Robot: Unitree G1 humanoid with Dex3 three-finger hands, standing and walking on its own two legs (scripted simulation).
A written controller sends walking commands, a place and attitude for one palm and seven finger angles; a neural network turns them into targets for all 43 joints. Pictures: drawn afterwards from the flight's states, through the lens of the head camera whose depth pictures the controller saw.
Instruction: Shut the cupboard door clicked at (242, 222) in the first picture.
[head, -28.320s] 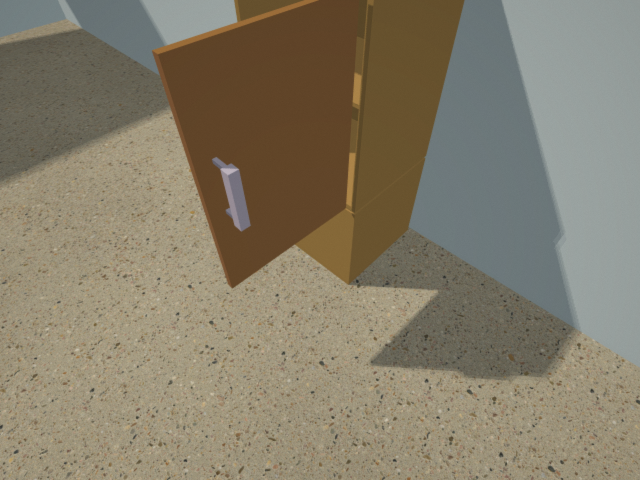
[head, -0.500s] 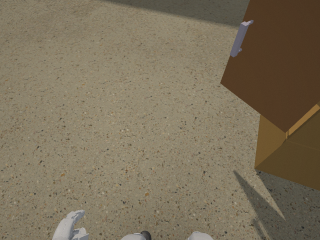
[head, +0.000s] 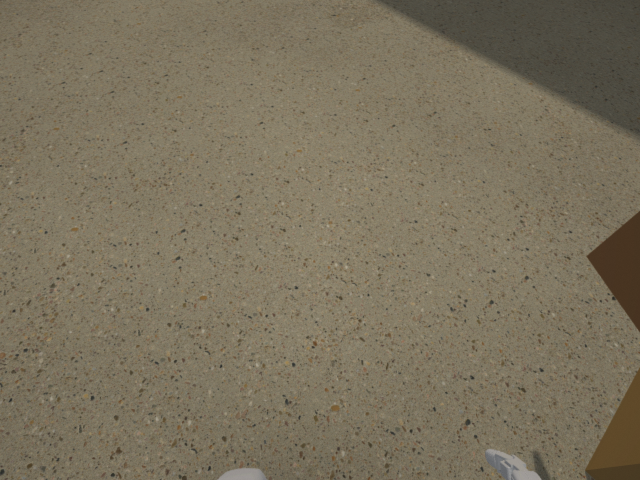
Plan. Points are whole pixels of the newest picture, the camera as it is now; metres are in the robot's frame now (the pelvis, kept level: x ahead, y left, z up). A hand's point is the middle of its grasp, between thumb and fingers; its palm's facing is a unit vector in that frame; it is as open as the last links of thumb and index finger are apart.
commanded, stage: walk to a spot facing it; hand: left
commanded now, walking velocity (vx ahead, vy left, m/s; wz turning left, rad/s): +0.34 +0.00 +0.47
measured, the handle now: out of the picture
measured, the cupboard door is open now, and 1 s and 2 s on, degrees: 59 59 59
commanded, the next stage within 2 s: turn to face it in 0.36 s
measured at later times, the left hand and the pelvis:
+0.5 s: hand (216, 326) +0.33 +0.19 -0.14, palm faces +0.11 -0.97 -0.23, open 7.4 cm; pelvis +0.21 -0.01 +0.00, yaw +11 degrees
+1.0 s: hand (203, 332) +0.33 +0.21 -0.16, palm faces +0.10 -0.98 -0.16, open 7.4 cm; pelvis +0.31 +0.02 +0.02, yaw +0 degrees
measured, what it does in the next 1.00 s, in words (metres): walks ahead: right foot, then left foot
